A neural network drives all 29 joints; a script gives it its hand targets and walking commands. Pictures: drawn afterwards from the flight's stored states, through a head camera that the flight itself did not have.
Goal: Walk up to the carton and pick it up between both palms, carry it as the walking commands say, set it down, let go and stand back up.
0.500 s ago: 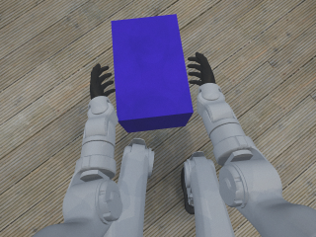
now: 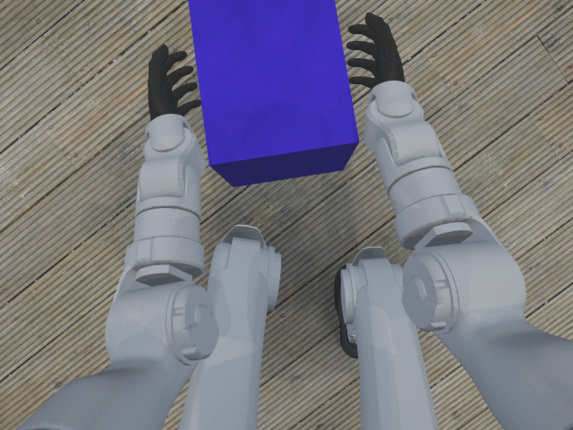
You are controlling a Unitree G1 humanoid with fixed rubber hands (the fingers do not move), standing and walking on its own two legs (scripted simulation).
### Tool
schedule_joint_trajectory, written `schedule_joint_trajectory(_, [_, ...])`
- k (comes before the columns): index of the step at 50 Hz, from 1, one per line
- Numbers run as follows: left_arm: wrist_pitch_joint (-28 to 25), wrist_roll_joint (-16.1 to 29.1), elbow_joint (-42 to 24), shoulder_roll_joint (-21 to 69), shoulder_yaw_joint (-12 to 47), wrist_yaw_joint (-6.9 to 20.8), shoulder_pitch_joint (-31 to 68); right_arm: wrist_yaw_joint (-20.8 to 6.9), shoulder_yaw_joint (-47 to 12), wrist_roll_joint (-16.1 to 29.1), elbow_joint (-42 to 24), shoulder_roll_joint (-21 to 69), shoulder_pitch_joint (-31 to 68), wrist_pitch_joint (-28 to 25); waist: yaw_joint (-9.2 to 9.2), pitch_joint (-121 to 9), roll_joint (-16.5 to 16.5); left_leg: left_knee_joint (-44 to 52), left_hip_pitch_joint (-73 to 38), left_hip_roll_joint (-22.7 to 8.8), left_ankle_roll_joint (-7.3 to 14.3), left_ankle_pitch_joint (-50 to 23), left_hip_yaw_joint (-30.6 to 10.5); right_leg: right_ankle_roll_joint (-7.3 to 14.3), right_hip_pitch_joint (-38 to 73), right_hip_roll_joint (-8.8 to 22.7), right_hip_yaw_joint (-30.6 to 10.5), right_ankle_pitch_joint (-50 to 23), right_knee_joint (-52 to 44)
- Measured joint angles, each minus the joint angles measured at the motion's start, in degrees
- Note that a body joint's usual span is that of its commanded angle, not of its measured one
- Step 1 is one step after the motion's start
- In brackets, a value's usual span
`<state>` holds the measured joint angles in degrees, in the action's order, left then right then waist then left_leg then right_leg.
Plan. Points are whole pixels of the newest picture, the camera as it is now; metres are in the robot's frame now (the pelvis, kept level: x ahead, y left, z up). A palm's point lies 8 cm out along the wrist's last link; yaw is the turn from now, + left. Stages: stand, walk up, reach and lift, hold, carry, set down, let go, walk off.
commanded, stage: set down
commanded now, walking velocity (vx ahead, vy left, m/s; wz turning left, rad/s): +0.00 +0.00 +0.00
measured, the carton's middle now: (271, 73) +0.53 +0.12 -0.26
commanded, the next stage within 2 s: none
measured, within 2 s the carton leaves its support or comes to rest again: rests again in 1.72 s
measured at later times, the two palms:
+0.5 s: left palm (170, 115) +0.44 +0.26 -0.24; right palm (356, 97) +0.52 -0.01 -0.24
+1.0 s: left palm (185, 108) +0.46 +0.24 -0.25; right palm (371, 88) +0.54 -0.03 -0.25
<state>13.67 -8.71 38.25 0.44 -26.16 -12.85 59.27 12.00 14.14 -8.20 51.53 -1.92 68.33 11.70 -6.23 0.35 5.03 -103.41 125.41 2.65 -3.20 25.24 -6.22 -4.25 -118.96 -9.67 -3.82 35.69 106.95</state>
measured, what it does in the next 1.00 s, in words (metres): lowers itself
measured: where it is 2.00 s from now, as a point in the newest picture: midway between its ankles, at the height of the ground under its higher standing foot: (295, 308)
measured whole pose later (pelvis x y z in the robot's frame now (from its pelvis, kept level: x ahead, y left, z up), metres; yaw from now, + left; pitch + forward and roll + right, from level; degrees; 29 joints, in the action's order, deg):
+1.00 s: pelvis -0.01 -0.01 -0.06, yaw +0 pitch +40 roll -1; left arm 11.9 -4.1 51.9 -9.4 -24.7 -3.0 75.5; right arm 9.4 12.6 -2.5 60.0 -10.0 82.7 9.6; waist -9.3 18.3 3.5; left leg -116.2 128.9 1.9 -4.3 27.5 -5.6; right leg -4.9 -123.5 -11.9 -3.8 38.1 121.1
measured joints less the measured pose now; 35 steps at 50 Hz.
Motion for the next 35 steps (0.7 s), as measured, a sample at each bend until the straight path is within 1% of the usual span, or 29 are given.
schedule_joint_trajectory(3, [-0.1,0.0,0.3,-0.2,0.0,0.5,0.1,0.0,0.0,0.0,0.0,0.0,0.0,-0.1,-0.06,0.0,0.0,-0.7,0.7,0.0,-0.1,0.0,0.0,0.0,-0.8,-0.1,0.0,0.1,0.8])
schedule_joint_trajectory(5, [-0.4,0.0,1.1,-0.7,0.0,1.3,0.3,0.0,0.0,0.0,0.0,0.0,0.0,-0.1,-0.11,0.0,0.0,-1.2,1.3,0.0,-0.1,-0.1,0.0,0.0,-1.4,-0.2,0.0,0.0,1.5])
schedule_joint_trajectory(7, [-0.6,0.0,2.1,-1.4,0.0,2.5,0.8,0.0,0.0,0.0,0.6,-0.3,0.4,-0.2,-0.23,0.4,0.1,-1.8,1.9,0.0,-0.2,-0.2,0.0,0.0,-2.1,-0.4,0.0,-0.1,2.2])
schedule_joint_trajectory(9, [-0.6,0.0,3.6,-2.3,-0.5,4.4,2.0,-0.3,0.0,0.0,1.6,-0.8,1.3,-0.3,-0.50,1.3,0.2,-2.3,2.4,0.0,-0.2,-0.6,0.1,0.0,-2.8,-0.5,0.0,-0.4,2.9])
schedule_joint_trajectory(12, [-0.7,0.0,5.2,-3.8,-0.6,5.8,3.9,-0.8,0.0,0.0,3.0,-1.4,3.1,-0.5,-0.71,3.3,0.3,-3.2,3.4,0.0,-0.3,-1.1,0.1,0.0,-4.0,-0.7,0.0,-0.9,3.9])
schedule_joint_trajectory(15, [-0.7,0.0,5.2,-4.9,-0.6,6.0,5.9,-0.9,0.0,0.1,3.0,-1.7,5.1,-0.5,-0.90,6.3,0.5,-4.2,4.4,0.0,-0.6,-1.5,0.1,-0.1,-5.1,-1.0,0.0,-1.2,5.2])
schedule_joint_trajectory(19, [-0.6,0.0,5.3,-6.2,-0.5,6.0,9.2,-0.6,0.0,1.5,3.0,-2.7,8.6,-0.5,-1.42,11.0,0.7,-5.8,5.2,0.0,-0.8,-1.7,0.1,-0.3,-6.0,-1.2,0.0,-1.3,6.9])
schedule_joint_trajectory(21, [-0.5,0.2,6.2,-7.7,0.9,6.3,10.6,-0.4,0.0,2.9,3.0,-3.1,10.1,-0.3,-2.04,13.6,-0.2,-6.7,4.7,-0.1,-0.8,-1.3,0.2,-0.5,-5.4,-1.4,0.0,-1.0,7.7])
schedule_joint_trajectory(24, [0.3,2.1,5.0,-9.1,2.4,6.3,11.8,0.3,-0.9,5.1,1.6,-3.4,11.4,-0.1,-2.57,16.7,-2.1,-8.0,3.8,-0.1,-0.8,-0.6,0.3,-0.5,-4.2,-1.4,0.0,-0.2,8.8])
schedule_joint_trajectory(27, [0.3,4.6,4.4,-9.6,2.7,6.3,14.0,1.0,-1.5,5.6,0.3,-4.4,12.8,-0.2,-3.03,19.2,-3.0,-9.2,2.9,-0.1,-0.8,0.0,0.4,-0.5,-3.3,-1.4,0.0,0.5,10.1])
schedule_joint_trajectory(31, [-0.4,5.1,7.1,-9.6,2.7,6.6,16.1,1.1,-1.5,5.7,1.7,-5.9,14.0,-0.3,-3.03,19.0,-3.0,-11.0,2.9,-0.1,-0.8,1.0,0.6,-0.6,-3.2,-1.5,0.0,1.7,12.0])
schedule_joint_trajectory(35, [-0.7,5.1,11.4,-9.6,2.7,8.5,16.9,-0.4,-1.5,5.7,5.9,-7.7,14.5,-0.4,-3.03,18.0,-2.1,-11.9,3.1,-0.1,-0.8,2.1,0.6,-0.7,-3.4,-1.5,0.0,2.8,13.1])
